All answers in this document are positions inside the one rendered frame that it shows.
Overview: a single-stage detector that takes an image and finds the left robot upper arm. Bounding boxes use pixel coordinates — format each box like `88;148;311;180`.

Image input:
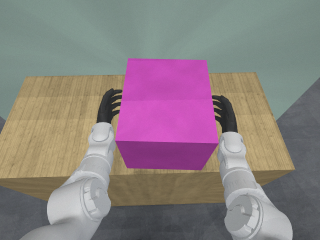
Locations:
20;177;111;240

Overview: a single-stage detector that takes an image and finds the robot left hand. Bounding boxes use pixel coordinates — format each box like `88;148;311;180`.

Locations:
96;88;122;124

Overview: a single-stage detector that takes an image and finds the carton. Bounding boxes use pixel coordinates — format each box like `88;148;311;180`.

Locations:
115;58;219;170

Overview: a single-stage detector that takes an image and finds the right robot upper arm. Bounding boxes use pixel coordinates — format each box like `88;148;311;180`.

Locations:
224;194;293;240

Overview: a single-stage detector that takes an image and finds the robot right hand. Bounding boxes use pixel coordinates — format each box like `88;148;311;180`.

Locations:
212;95;238;133

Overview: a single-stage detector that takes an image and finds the robot right forearm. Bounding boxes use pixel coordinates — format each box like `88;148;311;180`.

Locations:
217;131;278;210

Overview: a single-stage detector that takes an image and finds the pedestal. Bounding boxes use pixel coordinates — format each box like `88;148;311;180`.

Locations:
0;72;295;207

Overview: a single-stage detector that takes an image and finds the robot left forearm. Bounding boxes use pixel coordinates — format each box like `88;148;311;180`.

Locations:
47;122;116;220

